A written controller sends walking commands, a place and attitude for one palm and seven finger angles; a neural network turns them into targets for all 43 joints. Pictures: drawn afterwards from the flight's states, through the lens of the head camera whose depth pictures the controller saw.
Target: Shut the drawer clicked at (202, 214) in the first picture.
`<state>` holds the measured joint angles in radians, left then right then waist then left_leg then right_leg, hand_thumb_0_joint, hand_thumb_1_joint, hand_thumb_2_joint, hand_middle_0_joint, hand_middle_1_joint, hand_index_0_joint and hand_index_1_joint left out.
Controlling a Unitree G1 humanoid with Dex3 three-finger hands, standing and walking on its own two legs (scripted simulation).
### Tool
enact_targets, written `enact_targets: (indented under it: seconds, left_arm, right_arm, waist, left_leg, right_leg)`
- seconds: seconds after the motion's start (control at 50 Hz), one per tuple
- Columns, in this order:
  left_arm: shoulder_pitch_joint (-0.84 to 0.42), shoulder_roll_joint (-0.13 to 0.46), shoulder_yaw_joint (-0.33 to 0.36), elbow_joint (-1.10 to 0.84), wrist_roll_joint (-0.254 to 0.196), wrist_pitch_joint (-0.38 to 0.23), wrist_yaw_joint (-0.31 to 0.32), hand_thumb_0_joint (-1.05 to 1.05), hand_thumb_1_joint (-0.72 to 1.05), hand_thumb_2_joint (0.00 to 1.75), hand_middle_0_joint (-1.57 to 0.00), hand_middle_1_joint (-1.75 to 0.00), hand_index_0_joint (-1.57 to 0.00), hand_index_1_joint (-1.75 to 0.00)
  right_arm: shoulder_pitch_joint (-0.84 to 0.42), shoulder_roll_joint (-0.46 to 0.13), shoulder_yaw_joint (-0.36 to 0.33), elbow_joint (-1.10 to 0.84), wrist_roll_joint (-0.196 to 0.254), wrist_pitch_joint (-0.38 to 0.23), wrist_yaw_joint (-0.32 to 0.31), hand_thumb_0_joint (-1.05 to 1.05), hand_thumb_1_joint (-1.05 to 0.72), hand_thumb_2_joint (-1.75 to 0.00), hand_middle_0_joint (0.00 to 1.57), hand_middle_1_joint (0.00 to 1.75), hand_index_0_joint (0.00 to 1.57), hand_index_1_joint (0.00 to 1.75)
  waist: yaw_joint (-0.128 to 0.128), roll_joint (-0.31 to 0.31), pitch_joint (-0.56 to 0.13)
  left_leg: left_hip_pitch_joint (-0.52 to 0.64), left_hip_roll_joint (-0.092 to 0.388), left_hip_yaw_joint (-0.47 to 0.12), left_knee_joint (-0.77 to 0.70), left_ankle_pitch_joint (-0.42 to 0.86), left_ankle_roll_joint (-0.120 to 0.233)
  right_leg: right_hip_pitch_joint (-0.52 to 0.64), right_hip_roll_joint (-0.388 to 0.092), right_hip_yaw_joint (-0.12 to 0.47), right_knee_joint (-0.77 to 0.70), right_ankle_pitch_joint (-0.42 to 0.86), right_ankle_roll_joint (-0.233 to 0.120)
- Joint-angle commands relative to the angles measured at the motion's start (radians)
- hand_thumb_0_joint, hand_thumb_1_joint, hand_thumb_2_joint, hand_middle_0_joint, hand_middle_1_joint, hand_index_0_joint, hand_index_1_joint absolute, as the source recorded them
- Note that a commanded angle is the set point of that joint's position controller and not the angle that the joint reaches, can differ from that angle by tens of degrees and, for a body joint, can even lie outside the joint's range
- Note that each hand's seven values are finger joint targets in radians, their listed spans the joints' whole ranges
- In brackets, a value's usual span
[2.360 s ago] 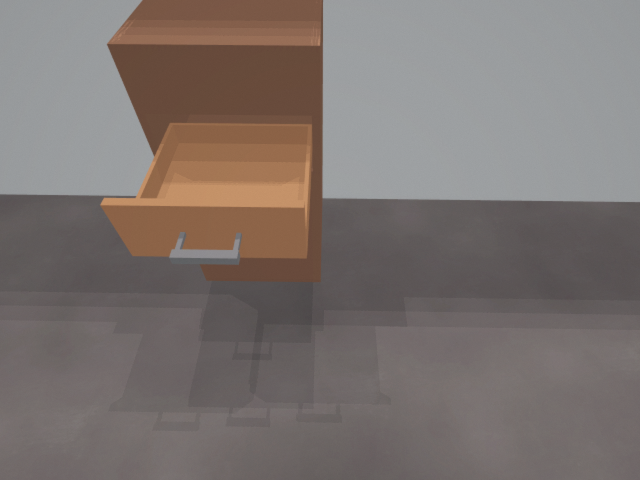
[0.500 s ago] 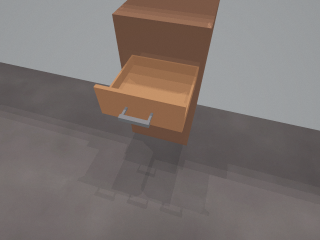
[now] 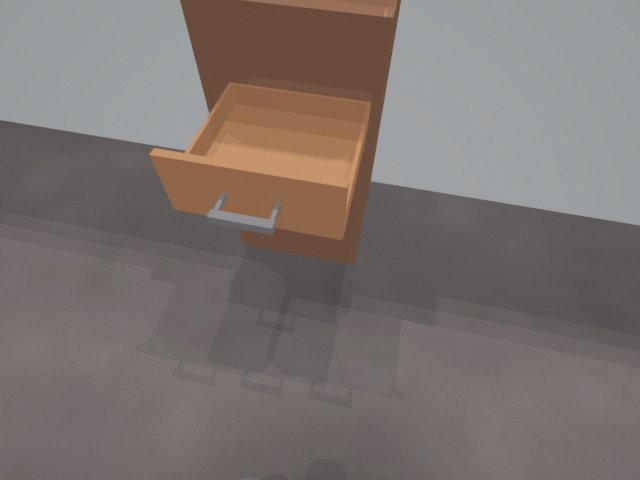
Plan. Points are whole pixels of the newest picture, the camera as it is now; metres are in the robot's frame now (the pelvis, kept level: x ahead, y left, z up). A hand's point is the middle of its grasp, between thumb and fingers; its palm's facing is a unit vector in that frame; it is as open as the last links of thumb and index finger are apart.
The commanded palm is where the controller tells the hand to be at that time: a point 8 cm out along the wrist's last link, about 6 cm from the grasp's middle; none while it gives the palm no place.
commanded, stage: turn to face it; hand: left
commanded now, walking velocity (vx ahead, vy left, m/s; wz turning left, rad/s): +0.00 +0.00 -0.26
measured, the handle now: (245, 213) +0.58 +0.19 -0.13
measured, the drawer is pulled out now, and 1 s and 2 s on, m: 0.30 0.30 0.30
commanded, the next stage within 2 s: take the last steps up to it in 0.18 s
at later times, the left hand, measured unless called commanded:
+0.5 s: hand out of the picture +0.06 +0.19 -0.16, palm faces -0.04 -0.97 -0.24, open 7.3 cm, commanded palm none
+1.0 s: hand (235, 409) +0.23 +0.15 -0.16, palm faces -0.07 -0.97 -0.22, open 7.3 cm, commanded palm none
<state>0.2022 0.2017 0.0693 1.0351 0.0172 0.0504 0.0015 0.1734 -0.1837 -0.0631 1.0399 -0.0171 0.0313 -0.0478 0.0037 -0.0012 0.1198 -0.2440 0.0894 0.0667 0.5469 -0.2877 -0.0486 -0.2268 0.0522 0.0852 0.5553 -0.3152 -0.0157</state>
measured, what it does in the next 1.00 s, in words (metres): walks ahead: left foot, then right foot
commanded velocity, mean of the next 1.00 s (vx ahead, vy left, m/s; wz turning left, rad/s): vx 0.20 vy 0.05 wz -0.07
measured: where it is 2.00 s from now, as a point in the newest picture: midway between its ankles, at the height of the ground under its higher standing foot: (327, 468)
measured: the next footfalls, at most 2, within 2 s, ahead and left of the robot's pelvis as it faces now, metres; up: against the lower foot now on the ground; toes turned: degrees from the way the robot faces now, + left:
left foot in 0.60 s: +0.10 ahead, +0.11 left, +0.00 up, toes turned -3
right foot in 0.92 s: +0.25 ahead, -0.09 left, +0.00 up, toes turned -9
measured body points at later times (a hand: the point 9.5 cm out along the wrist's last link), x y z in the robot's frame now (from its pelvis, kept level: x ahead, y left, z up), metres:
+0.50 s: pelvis +0.00 -0.01 +0.01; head +0.05 -0.02 +0.45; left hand +0.07 +0.24 -0.14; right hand +0.03 -0.25 -0.15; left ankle +0.01 +0.12 -0.69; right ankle -0.02 -0.11 -0.73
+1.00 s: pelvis +0.13 -0.03 +0.00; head +0.17 -0.05 +0.45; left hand +0.23 +0.20 -0.14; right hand +0.03 -0.23 -0.16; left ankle +0.08 +0.10 -0.70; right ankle +0.13 -0.13 -0.73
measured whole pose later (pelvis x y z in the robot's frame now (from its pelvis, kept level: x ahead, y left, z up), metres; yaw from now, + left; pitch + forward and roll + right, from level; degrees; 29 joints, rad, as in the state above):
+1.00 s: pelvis +0.13 -0.03 +0.00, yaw -5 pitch -1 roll +0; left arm 0.16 0.16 0.07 1.01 0.02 -0.05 0.00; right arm 0.37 -0.13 -0.04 1.15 -0.02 0.01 -0.01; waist -0.03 0.03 0.11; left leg -0.28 0.03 0.04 0.87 -0.50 0.01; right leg -0.27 -0.04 -0.11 0.58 -0.29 -0.03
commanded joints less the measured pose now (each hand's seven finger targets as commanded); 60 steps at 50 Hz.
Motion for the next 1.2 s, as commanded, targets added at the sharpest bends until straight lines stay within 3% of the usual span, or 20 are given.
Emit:
enact_targets:
  seconds: [0.0, 0.12, 0.18, 0.28, 0.3, 0.32, 0.36, 0.46, 0.54, 0.56, 0.6, 0.62, 0.72, 0.84, 0.86, 0.9, 0.92, 1.0, 1.14, 1.18]
  left_arm:
    - [0.014, 0.180, 0.040, -0.073, 0.008, -0.022, 0.011, 0.00, 0.90, 0.90, -0.20, -0.30, -0.20, -0.30]
    - [-0.029, 0.137, 0.035, -0.105, 0.003, -0.020, 0.013, 0.00, 0.90, 0.90, -0.20, -0.30, -0.20, -0.30]
    - [-0.079, 0.097, 0.032, -0.133, 0.000, -0.001, 0.006, 0.00, 0.90, 0.90, -0.20, -0.30, -0.20, -0.30]
    - [0.117, 0.111, 0.041, -0.081, 0.010, -0.021, -0.003, 0.00, 0.90, 0.90, -0.20, -0.30, -0.20, -0.30]
    - [0.137, 0.209, 0.054, -0.071, 0.021, -0.037, 0.008, 0.00, 0.90, 0.90, -0.20, -0.30, -0.20, -0.30]
    - [0.143, 0.245, 0.047, -0.075, 0.006, -0.045, 0.010, 0.00, 0.90, 0.90, -0.20, -0.30, -0.20, -0.30]
    - [0.062, 0.215, 0.044, -0.084, 0.011, -0.056, 0.017, 0.00, 0.90, 0.90, -0.20, -0.30, -0.20, -0.30]
    - [0.085, 0.164, 0.037, -0.050, 0.010, -0.078, 0.013, 0.00, 0.90, 0.90, -0.20, -0.30, -0.20, -0.30]
    - [0.065, 0.144, 0.033, -0.022, -0.001, -0.079, 0.006, 0.00, 0.90, 0.90, -0.20, -0.30, -0.20, -0.30]
    - [0.055, 0.116, 0.029, -0.028, -0.003, -0.076, 0.001, 0.00, 0.90, 0.90, -0.20, -0.30, -0.20, -0.30]
    - [-0.010, 0.045, 0.013, -0.071, -0.004, -0.076, -0.009, 0.00, 0.90, 0.90, -0.20, -0.30, -0.20, -0.30]
    - [-0.060, 0.050, 0.009, -0.086, 0.009, -0.076, -0.004, 0.00, 0.90, 0.90, -0.20, -0.30, -0.20, -0.30]
    - [-0.026, 0.022, 0.004, -0.058, 0.007, -0.081, -0.027, 0.00, 0.90, 0.90, -0.20, -0.30, -0.20, -0.30]
    - [0.034, 0.014, 0.009, -0.033, 0.010, -0.082, -0.023, 0.00, 0.90, 0.90, -0.20, -0.30, -0.20, -0.30]
    - [0.091, 0.041, 0.020, -0.014, 0.010, -0.086, -0.018, 0.00, 0.90, 0.90, -0.20, -0.30, -0.20, -0.30]
    - [0.280, 0.200, 0.054, 0.034, 0.011, -0.095, 0.000, 0.00, 0.90, 0.90, -0.20, -0.30, -0.20, -0.30]
    - [0.286, 0.196, 0.053, 0.031, 0.007, -0.094, 0.010, 0.00, 0.90, 0.90, -0.20, -0.30, -0.20, -0.30]
    - [0.110, 0.083, 0.029, -0.012, 0.013, -0.102, 0.022, 0.00, 0.90, 0.90, -0.20, -0.30, -0.20, -0.30]
    - [0.064, 0.077, 0.025, 0.012, 0.001, -0.098, 0.014, 0.00, 0.90, 0.90, -0.20, -0.30, -0.20, -0.30]
    - [0.087, 0.007, 0.000, -0.003, -0.004, -0.083, 0.024, 0.00, 0.90, 0.90, -0.20, -0.30, -0.20, -0.30]
  right_arm:
    - [0.035, -0.120, -0.031, -0.072, 0.005, -0.017, -0.005, 0.00, -0.90, -0.90, 0.20, 0.30, 0.20, 0.30]
    - [0.077, -0.153, -0.036, -0.060, -0.001, -0.028, -0.006, 0.00, -0.90, -0.90, 0.20, 0.30, 0.20, 0.30]
    - [0.104, -0.196, -0.042, -0.061, -0.018, -0.029, -0.010, 0.00, -0.90, -0.90, 0.20, 0.30, 0.20, 0.30]
    - [-0.018, -0.171, -0.035, -0.096, -0.008, -0.015, -0.005, 0.00, -0.90, -0.90, 0.20, 0.30, 0.20, 0.30]
    - [0.000, -0.098, -0.026, -0.117, 0.007, -0.012, 0.006, 0.00, -0.90, -0.90, 0.20, 0.30, 0.20, 0.30]
    - [-0.037, -0.104, -0.016, -0.146, 0.005, -0.005, 0.019, 0.00, -0.90, -0.90, 0.20, 0.30, 0.20, 0.30]
    - [-0.025, -0.104, -0.022, -0.113, -0.002, -0.013, 0.026, 0.00, -0.90, -0.90, 0.20, 0.30, 0.20, 0.30]
    - [-0.020, -0.049, -0.009, -0.079, 0.003, -0.043, 0.045, 0.00, -0.90, -0.90, 0.20, 0.30, 0.20, 0.30]
    - [0.074, -0.044, -0.004, -0.037, 0.001, -0.064, 0.042, 0.00, -0.90, -0.90, 0.20, 0.30, 0.20, 0.30]
    - [0.122, -0.071, -0.009, -0.014, 0.000, -0.071, 0.036, 0.00, -0.90, -0.90, 0.20, 0.30, 0.20, 0.30]
    - [0.295, -0.200, -0.036, 0.020, -0.024, -0.066, 0.016, 0.00, -0.90, -0.90, 0.20, 0.30, 0.20, 0.30]
    - [0.317, -0.188, -0.036, 0.019, -0.024, -0.064, 0.020, 0.00, -0.90, -0.90, 0.20, 0.30, 0.20, 0.30]
    - [0.208, -0.098, 0.002, 0.003, -0.013, -0.088, 0.013, 0.00, -0.90, -0.90, 0.20, 0.30, 0.20, 0.30]
    - [0.221, -0.094, -0.003, 0.039, -0.009, -0.072, 0.017, 0.00, -0.90, -0.90, 0.20, 0.30, 0.20, 0.30]
    - [0.212, -0.075, 0.000, 0.037, -0.003, -0.072, 0.019, 0.00, -0.90, -0.90, 0.20, 0.30, 0.20, 0.30]
    - [0.186, -0.017, 0.009, -0.010, 0.006, -0.074, 0.032, 0.00, -0.90, -0.90, 0.20, 0.30, 0.20, 0.30]
    - [0.148, -0.056, 0.001, -0.027, -0.001, -0.067, 0.034, 0.00, -0.90, -0.90, 0.20, 0.30, 0.20, 0.30]
    - [0.137, 0.003, 0.001, -0.003, -0.001, -0.057, 0.039, 0.00, -0.90, -0.90, 0.20, 0.30, 0.20, 0.30]
    - [0.212, 0.006, 0.011, 0.030, -0.004, -0.076, 0.046, 0.00, -0.90, -0.90, 0.20, 0.30, 0.20, 0.30]
    - [0.288, -0.122, -0.004, 0.047, -0.013, -0.081, 0.022, 0.00, -0.90, -0.90, 0.20, 0.30, 0.20, 0.30]
  waist:
    - [-0.008, -0.089, -0.118]
    - [-0.027, 0.075, -0.142]
    - [-0.043, 0.230, -0.094]
    - [0.073, 0.039, -0.128]
    - [0.065, -0.243, -0.118]
    - [0.083, -0.238, -0.115]
    - [0.044, -0.217, -0.067]
    - [0.041, -0.126, -0.074]
    - [-0.012, -0.109, -0.068]
    - [-0.031, -0.015, -0.063]
    - [-0.109, 0.244, -0.043]
    - [-0.114, 0.237, -0.013]
    - [-0.023, 0.151, -0.040]
    - [0.020, 0.083, -0.052]
    - [0.047, 0.026, -0.054]
    - [0.116, -0.269, -0.108]
    - [0.118, -0.198, -0.087]
    - [0.022, -0.144, -0.046]
    - [-0.033, -0.076, -0.076]
    - [-0.052, 0.188, -0.155]
  left_leg:
    - [0.055, 0.001, -0.017, 0.010, 0.046, 0.037]
    - [0.176, 0.121, -0.113, -0.112, 0.225, 0.080]
    - [0.081, 0.339, -0.238, -0.258, 0.334, 0.233]
    - [-0.066, 0.122, -0.009, 0.032, 0.130, 0.086]
    - [-0.247, -0.022, 0.073, 0.224, -0.222, 0.014]
    - [-0.272, -0.036, -0.020, 0.338, -0.357, 0.005]
    - [-0.313, -0.031, -0.084, 0.448, -0.262, 0.018]
    - [-0.192, -0.044, -0.029, 0.201, -0.160, 0.022]
    - [0.090, -0.078, 0.007, -0.104, 0.004, 0.034]
    - [0.212, -0.044, -0.049, -0.154, -0.011, 0.051]
    - [0.277, 0.283, -0.488, -0.333, -0.251, 0.225]
    - [0.212, 0.329, -0.548, -0.383, -0.293, 0.278]
    - [0.147, 0.166, -0.228, -0.369, 0.057, 0.217]
    - [-0.007, 0.104, -0.126, -0.250, -0.015, 0.175]
    - [-0.083, 0.046, -0.083, -0.159, -0.044, 0.142]
    - [-0.366, -0.098, 0.068, 0.270, -0.291, 0.060]
    - [-0.393, -0.062, -0.003, 0.438, -0.351, 0.061]
    - [-0.284, 0.014, -0.062, 0.392, -0.176, 0.050]
    - [0.116, -0.052, 0.044, -0.097, 0.170, 0.030]
    - [0.247, 0.195, -0.208, -0.116, 0.617, 0.152]
  right_leg:
    - [-0.033, -0.165, 0.183, -0.150, 0.310, -0.073]
    - [-0.113, -0.059, 0.055, -0.001, 0.293, -0.024]
    - [-0.189, -0.034, -0.054, 0.395, -0.264, 0.009]
    - [0.108, -0.075, -0.084, -0.126, 0.088, 0.007]
    - [0.191, -0.296, 0.257, -0.306, 0.111, -0.062]
    - [0.150, -0.425, 0.390, -0.353, 0.088, -0.167]
    - [0.116, -0.357, 0.379, -0.328, -0.050, -0.222]
    - [0.155, -0.299, 0.207, -0.290, 0.143, -0.204]
    - [0.001, -0.231, 0.119, -0.241, -0.048, -0.130]
    - [-0.121, -0.181, 0.078, -0.182, -0.121, -0.095]
    - [-0.351, -0.019, -0.152, 0.206, -0.230, -0.015]
    - [-0.394, -0.054, -0.096, 0.391, -0.268, -0.034]
    - [-0.293, -0.129, -0.119, 0.351, -0.064, -0.016]
    - [0.040, -0.067, -0.213, -0.015, 0.040, -0.012]
    - [0.164, -0.085, -0.171, -0.091, 0.059, -0.024]
    - [0.396, -0.460, 0.324, -0.320, -0.067, -0.186]
    - [0.341, -0.518, 0.397, -0.359, -0.090, -0.254]
    - [0.133, -0.399, 0.060, -0.302, 0.302, -0.198]
    - [-0.023, -0.245, -0.110, -0.154, 0.275, -0.078]
    - [-0.116, -0.104, -0.206, 0.060, -0.011, 0.015]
